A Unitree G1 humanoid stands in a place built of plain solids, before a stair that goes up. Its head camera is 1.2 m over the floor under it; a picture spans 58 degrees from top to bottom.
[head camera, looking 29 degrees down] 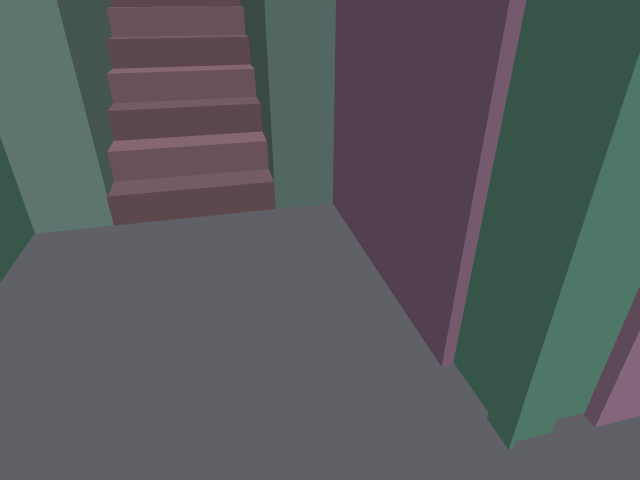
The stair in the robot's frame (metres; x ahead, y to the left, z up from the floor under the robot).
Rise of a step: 0.19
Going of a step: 0.25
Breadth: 1.00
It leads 14 degrees to the left of straight ahead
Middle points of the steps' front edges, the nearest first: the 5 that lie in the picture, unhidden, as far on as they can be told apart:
2.46 0.77 0.19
2.71 0.83 0.39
2.95 0.89 0.58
3.19 0.95 0.77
3.43 1.01 0.96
